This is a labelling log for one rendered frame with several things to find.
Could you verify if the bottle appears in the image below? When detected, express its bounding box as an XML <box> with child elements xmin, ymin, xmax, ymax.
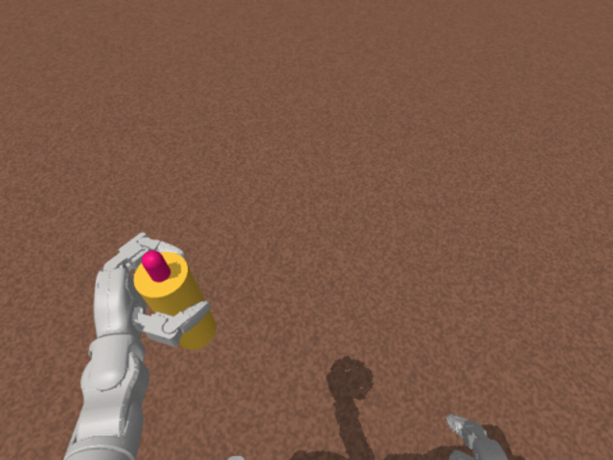
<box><xmin>134</xmin><ymin>250</ymin><xmax>216</xmax><ymax>350</ymax></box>

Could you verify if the left robot arm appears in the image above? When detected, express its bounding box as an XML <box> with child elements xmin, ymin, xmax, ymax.
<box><xmin>63</xmin><ymin>333</ymin><xmax>149</xmax><ymax>460</ymax></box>

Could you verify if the left robot hand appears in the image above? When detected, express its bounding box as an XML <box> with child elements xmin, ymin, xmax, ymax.
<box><xmin>94</xmin><ymin>233</ymin><xmax>211</xmax><ymax>347</ymax></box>

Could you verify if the right robot hand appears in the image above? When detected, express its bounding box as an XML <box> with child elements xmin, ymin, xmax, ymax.
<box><xmin>446</xmin><ymin>414</ymin><xmax>509</xmax><ymax>460</ymax></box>

